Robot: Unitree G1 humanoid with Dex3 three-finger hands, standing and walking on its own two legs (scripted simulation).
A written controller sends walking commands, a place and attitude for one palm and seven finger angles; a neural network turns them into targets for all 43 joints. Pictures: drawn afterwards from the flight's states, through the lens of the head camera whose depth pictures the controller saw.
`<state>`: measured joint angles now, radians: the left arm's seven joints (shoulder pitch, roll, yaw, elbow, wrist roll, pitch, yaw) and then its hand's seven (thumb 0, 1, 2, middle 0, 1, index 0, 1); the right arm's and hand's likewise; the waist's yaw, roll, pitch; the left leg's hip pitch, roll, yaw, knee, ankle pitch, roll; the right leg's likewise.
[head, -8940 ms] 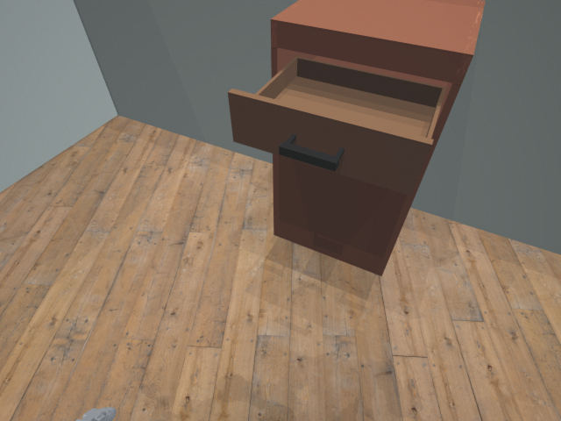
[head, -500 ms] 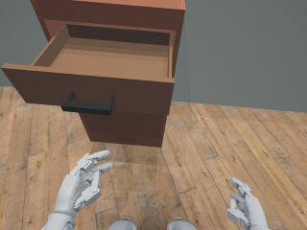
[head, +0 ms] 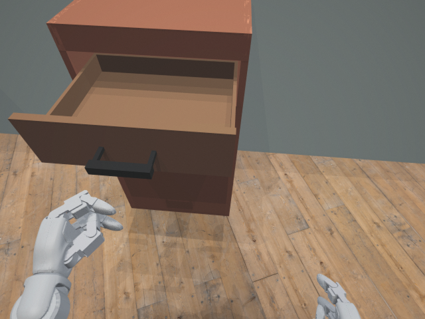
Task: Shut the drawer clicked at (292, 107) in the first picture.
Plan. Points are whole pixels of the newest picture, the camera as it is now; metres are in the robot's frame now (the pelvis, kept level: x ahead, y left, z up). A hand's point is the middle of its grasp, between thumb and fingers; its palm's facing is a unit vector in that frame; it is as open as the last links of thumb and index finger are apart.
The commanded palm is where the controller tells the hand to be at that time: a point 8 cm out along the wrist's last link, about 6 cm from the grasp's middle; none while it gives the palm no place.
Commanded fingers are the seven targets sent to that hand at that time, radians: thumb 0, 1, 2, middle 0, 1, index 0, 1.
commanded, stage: raise the hand and make a fist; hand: left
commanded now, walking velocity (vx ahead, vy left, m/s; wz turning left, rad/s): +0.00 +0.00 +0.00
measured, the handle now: (123, 161) +0.41 +0.21 +0.05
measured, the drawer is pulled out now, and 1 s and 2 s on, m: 0.27 0.27 0.27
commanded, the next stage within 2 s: bring the fist close to the handle in 1.00 s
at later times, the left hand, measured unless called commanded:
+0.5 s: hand (97, 233) +0.22 +0.18 +0.12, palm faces -0.04 -1.00 -0.05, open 3.2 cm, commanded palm +0.19 +0.23 +0.14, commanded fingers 0.00 0.90 0.90 -1.40 -1.60 -1.40 -1.60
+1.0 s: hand (93, 223) +0.22 +0.18 +0.15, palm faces +0.05 -0.99 -0.09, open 3.3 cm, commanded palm +0.19 +0.23 +0.15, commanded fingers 0.00 0.90 0.90 -1.40 -1.60 -1.40 -1.60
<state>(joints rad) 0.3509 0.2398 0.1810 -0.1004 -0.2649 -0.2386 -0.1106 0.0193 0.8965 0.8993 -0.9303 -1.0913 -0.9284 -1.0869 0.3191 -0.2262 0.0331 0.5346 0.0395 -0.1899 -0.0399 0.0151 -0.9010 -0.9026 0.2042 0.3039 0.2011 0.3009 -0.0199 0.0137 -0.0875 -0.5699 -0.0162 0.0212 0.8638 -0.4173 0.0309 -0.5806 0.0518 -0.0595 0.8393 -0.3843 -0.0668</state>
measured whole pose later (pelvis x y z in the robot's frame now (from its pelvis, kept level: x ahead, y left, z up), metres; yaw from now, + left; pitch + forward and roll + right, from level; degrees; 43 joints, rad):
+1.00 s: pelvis +0.02 +0.00 +0.02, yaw +2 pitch +1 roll +0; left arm 0.43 0.24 0.13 -0.35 -0.26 -0.09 -0.15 0.02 0.89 0.90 -1.40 -1.60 -1.40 -1.60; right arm 0.27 -0.24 0.05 0.58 0.05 -0.25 -0.04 0.02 -0.90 -0.90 0.20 0.30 0.20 0.30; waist 0.02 0.05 -0.06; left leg -0.33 -0.03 0.00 0.69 -0.37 0.03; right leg -0.34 0.04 -0.07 0.66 -0.35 -0.06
